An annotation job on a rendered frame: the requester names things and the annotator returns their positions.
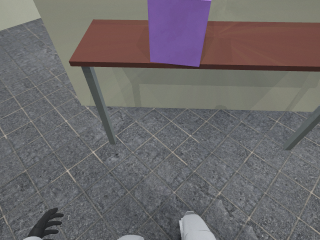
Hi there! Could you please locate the table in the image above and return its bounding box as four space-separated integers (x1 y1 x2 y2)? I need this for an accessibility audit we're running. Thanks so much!
69 19 320 151

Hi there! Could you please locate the left robot hand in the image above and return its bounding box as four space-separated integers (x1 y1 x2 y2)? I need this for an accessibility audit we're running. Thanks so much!
27 207 64 240

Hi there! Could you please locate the carton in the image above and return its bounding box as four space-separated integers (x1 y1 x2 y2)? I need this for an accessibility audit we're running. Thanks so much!
147 0 212 67

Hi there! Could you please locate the right robot shin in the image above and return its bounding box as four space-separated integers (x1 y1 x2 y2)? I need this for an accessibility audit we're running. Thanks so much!
184 211 195 216

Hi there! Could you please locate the right robot thigh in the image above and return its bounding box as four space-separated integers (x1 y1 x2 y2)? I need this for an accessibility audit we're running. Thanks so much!
179 214 216 240

